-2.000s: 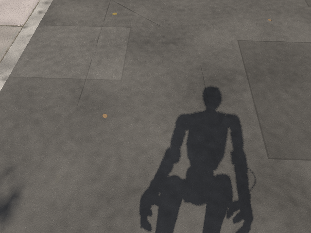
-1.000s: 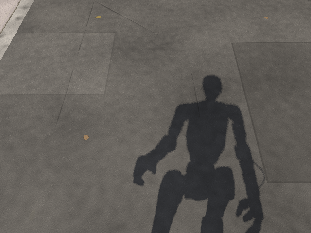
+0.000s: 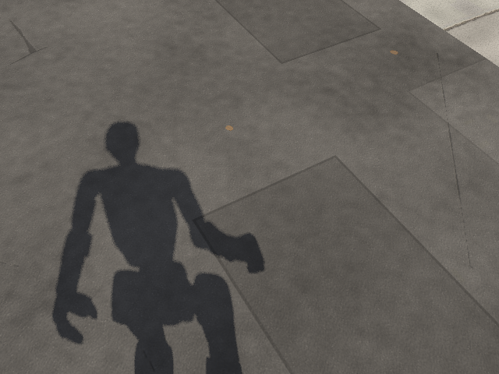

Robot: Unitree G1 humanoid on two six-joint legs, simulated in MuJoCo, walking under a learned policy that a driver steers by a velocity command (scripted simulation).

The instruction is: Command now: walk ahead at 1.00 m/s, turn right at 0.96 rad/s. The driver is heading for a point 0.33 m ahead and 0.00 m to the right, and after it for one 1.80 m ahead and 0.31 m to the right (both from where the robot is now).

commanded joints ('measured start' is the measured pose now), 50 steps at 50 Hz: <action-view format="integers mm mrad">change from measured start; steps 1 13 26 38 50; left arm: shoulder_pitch -6 68 23 -228 -112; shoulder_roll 109 177 -1 25 -2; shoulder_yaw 17 34 -41 -77 -66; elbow -86 -61 -143 -165 -33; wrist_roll -17 -25 12 -3 -14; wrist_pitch -59 -75 35 7 -13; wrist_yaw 18 26 -4 31 39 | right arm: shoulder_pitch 46 103 110 288 192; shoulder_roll -136 -207 -161 -95 -107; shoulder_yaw -20 -29 -20 2 -14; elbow -83 -115 -11 59 134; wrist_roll -28 3 24 44 38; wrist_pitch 26 -10 3 109 91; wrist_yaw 6 -16 16 -5 -15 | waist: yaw -80 -107 36 -107 -53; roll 140 -93 127 -150 0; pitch -13 -166 -204 -49 -64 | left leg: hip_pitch -249 307 138 224 233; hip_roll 63 -105 159 -51 11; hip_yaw -2 95 20 90 48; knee -132 -1010 -1095 -978 -1058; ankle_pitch -21 617 1022 7 177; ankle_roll -44 70 234 38 38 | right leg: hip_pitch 100 282 -63 -59 97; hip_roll -318 -197 -174 -434 -304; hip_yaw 561 351 151 375 231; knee -405 106 405 -359 -266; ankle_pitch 110 947 -42 52 201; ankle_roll -166 125 209 70 136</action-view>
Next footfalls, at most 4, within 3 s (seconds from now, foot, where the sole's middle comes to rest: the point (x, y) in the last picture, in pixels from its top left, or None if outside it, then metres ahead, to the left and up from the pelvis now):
0.28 left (212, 353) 0.52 0.13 -0.75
0.70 right None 0.47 -0.08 -0.75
2.24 right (303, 364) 0.50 -0.11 -0.75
2.70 left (281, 213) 0.98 -0.06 -0.75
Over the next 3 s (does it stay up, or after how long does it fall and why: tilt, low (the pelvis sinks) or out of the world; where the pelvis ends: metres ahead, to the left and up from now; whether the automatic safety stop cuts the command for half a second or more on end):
stays up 1.03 -0.13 0.02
